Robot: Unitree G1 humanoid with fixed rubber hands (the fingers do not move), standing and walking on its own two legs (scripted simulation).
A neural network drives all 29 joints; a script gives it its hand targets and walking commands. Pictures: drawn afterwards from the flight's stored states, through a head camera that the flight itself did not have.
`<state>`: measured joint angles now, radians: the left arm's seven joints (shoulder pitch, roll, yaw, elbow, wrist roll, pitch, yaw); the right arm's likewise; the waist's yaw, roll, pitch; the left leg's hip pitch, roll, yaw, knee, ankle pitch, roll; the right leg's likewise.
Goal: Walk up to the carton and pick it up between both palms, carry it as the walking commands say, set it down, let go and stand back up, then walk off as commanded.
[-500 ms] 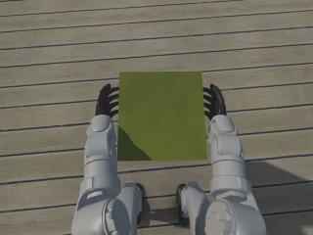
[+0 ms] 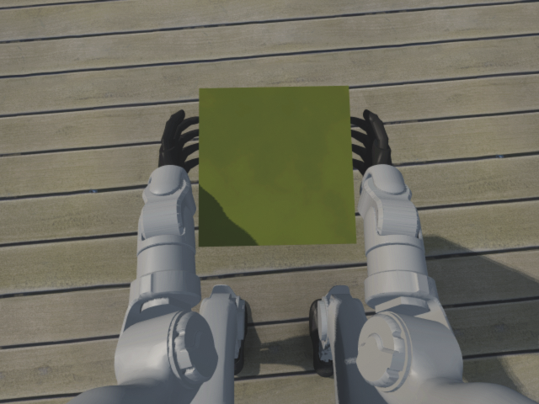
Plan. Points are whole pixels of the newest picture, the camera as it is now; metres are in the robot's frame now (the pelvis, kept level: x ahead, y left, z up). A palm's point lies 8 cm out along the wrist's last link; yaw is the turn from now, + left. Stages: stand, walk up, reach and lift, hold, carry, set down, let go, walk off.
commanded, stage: set down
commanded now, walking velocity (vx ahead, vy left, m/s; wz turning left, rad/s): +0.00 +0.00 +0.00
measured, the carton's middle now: (274, 181) +0.44 +0.02 -0.14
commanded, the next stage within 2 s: none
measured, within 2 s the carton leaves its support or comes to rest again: neither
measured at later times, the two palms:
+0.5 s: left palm (189, 169) +0.46 +0.16 -0.15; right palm (357, 167) +0.47 -0.13 -0.15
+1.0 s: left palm (199, 171) +0.49 +0.16 -0.23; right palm (344, 170) +0.49 -0.12 -0.23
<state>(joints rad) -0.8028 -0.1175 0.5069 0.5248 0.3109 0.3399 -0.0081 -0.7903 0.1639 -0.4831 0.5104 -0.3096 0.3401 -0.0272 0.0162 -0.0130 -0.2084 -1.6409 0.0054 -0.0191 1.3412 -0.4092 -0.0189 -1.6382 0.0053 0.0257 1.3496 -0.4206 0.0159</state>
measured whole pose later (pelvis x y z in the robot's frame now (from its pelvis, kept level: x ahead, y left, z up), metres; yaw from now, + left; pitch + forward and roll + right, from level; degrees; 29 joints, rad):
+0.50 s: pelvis -0.01 +0.00 -0.08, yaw +1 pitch +45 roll +0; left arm -1.00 -0.03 0.50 0.65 0.27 0.35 0.03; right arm -0.99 0.08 -0.50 0.62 -0.27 0.35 -0.06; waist 0.00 -0.01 -0.18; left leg -1.94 -0.02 -0.04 1.62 -0.47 -0.03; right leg -1.93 0.04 0.05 1.64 -0.49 0.03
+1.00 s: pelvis -0.02 +0.00 -0.14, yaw +1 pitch +48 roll +0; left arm -1.16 0.03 0.49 0.69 0.24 0.33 0.04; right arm -1.13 0.03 -0.49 0.65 -0.23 0.33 -0.08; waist 0.00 -0.01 -0.09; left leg -2.16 -0.03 -0.04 1.82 -0.49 -0.04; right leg -2.14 0.05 0.04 1.83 -0.52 0.04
